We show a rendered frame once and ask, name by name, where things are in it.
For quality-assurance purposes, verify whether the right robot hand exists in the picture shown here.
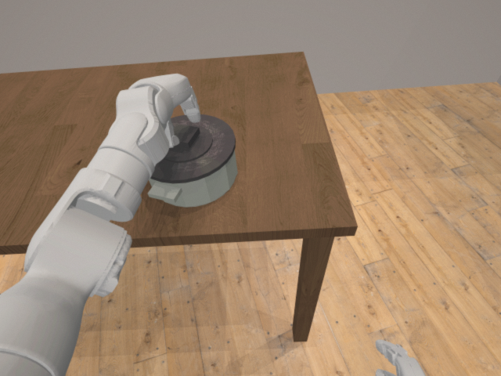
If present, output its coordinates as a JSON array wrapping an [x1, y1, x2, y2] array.
[[376, 339, 426, 376]]

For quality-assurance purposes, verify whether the left robot forearm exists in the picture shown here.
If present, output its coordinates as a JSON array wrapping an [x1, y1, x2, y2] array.
[[24, 81, 174, 272]]

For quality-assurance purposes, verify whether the left robot upper arm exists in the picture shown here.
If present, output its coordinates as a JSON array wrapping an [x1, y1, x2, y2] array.
[[0, 205, 132, 376]]

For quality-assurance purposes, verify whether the lid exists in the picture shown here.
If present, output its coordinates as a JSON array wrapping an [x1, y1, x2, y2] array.
[[151, 114, 236, 183]]

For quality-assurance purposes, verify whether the left robot hand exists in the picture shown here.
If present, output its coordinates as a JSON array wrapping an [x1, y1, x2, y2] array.
[[129, 74, 200, 148]]

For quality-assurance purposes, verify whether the pot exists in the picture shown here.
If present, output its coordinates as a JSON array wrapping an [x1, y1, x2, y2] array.
[[148, 150, 238, 208]]

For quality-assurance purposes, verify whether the table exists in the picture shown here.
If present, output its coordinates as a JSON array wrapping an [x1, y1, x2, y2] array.
[[0, 52, 358, 342]]

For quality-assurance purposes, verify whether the knob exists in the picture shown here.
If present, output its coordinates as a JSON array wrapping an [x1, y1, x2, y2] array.
[[174, 124, 200, 149]]

